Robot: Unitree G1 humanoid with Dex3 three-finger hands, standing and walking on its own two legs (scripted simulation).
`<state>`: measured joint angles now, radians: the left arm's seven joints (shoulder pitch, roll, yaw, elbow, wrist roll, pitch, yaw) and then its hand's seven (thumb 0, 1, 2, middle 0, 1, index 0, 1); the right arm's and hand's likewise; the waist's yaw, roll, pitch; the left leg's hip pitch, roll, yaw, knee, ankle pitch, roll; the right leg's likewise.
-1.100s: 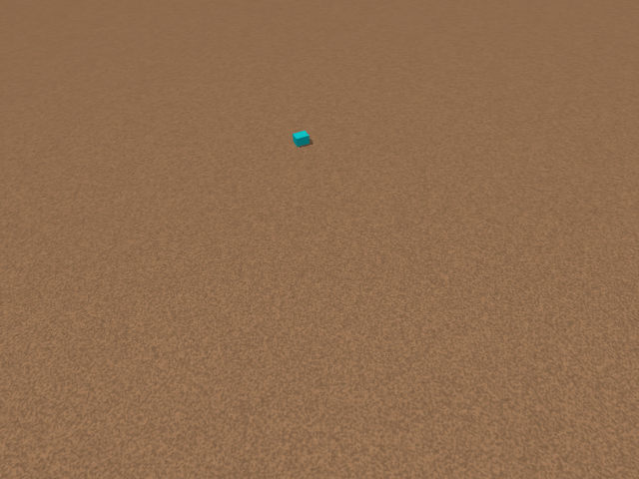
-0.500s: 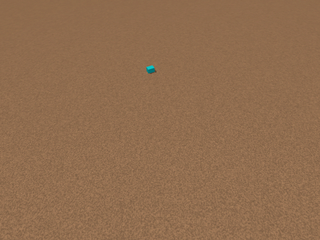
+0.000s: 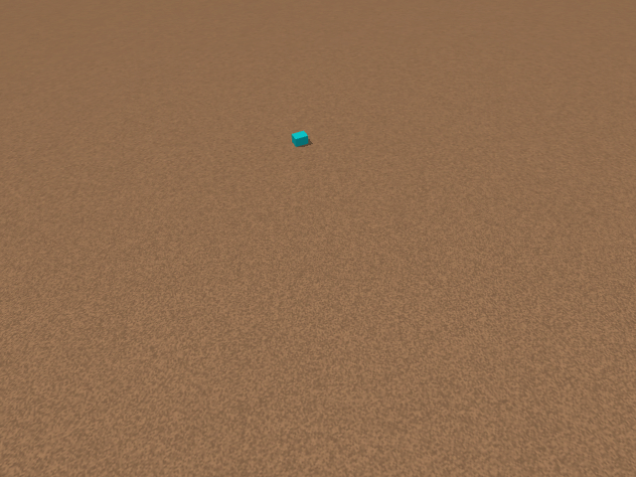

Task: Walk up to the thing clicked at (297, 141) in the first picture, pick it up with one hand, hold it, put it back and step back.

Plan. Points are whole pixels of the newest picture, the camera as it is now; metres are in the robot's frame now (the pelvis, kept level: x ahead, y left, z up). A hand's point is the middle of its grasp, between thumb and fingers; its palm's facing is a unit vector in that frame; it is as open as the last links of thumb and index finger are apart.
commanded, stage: stand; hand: left
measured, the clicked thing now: (300, 138) +1.91 +0.16 -0.76
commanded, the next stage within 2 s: walk up in 0.02 s
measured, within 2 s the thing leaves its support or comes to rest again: neither
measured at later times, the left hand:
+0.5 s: hand (206, 455) +0.19 +0.19 -0.13, palm faces +0.09 -0.92 -0.38, open 7.4 cm
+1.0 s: hand (225, 339) +0.39 +0.21 -0.17, palm faces +0.10 -0.94 -0.32, open 7.4 cm
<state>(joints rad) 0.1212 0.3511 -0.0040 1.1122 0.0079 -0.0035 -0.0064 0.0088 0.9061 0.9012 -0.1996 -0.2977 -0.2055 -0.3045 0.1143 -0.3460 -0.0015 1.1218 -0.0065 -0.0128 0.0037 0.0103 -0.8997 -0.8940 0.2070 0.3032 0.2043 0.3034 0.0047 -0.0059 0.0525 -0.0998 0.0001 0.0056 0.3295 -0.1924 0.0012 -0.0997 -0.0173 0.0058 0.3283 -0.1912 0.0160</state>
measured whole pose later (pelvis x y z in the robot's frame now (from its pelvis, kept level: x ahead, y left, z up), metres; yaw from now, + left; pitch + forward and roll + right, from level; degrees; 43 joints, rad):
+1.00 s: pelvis +0.37 -0.08 -0.02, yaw +8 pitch -2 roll +2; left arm 0.27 0.46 0.06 0.94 0.01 -0.03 -0.09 0.01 0.91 0.90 -0.20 -0.30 -0.20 -0.30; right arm 0.27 -0.40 -0.06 0.86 0.00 -0.11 0.05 0.01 -0.90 -0.89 0.21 0.30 0.21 0.30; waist 0.01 -0.10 0.05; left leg -0.23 0.03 0.09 0.54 -0.26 0.01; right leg -0.47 -0.11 0.00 1.01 -0.37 -0.01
